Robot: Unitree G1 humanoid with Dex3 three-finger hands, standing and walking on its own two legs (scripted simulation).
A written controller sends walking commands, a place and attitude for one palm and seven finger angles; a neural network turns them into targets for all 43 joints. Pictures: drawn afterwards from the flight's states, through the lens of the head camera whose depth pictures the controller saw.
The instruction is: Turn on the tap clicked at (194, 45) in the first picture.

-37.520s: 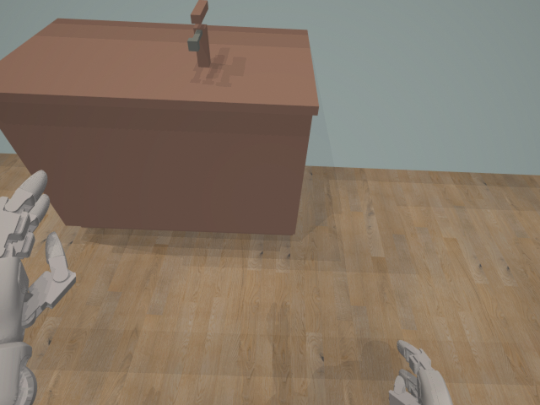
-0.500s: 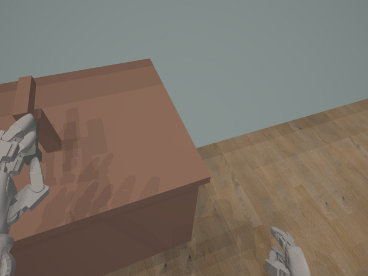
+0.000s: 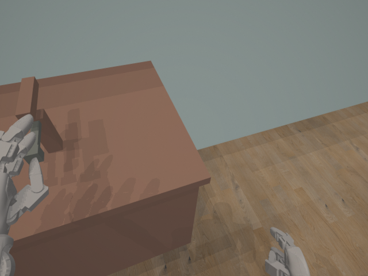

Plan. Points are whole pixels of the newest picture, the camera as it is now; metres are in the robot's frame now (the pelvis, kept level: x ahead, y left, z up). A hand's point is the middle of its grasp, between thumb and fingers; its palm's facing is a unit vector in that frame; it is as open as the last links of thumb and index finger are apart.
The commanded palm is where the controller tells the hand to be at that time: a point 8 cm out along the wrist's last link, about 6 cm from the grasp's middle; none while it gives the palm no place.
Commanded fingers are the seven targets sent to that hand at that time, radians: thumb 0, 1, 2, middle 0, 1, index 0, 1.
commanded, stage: shuffle to correct the standing spot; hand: left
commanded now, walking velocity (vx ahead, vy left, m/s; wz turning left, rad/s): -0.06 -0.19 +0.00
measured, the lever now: (33, 154) +0.32 +0.34 +0.09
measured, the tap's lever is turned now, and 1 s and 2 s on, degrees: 0 0 0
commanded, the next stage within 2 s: come to a stop and stand still in 0.78 s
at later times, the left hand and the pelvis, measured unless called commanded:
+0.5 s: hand (41, 190) +0.21 +0.23 +0.17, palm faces +0.31 -0.87 -0.37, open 7.4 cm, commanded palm +0.16 +0.28 +0.18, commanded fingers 0.00 0.90 0.90 -0.20 -0.30 -0.20 -0.30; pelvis +0.00 +0.00 +0.00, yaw +0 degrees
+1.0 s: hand (15, 169) +0.23 +0.27 +0.19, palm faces +0.40 -0.78 -0.48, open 7.4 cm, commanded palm +0.15 +0.28 +0.18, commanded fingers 0.00 0.90 0.90 -0.20 -0.30 -0.20 -0.30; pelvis -0.01 -0.01 +0.00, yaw +1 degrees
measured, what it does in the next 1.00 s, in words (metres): stands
